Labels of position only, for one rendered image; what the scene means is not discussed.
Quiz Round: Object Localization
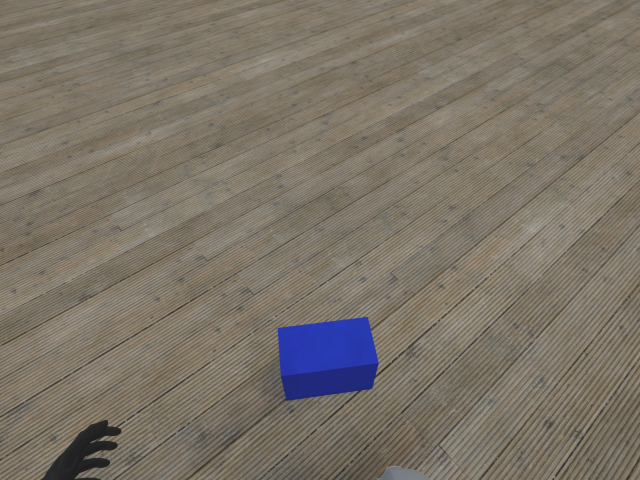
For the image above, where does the left robot hand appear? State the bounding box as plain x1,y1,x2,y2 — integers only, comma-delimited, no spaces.
42,420,121,480

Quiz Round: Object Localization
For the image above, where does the carton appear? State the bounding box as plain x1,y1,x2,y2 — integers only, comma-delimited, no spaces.
278,317,379,401

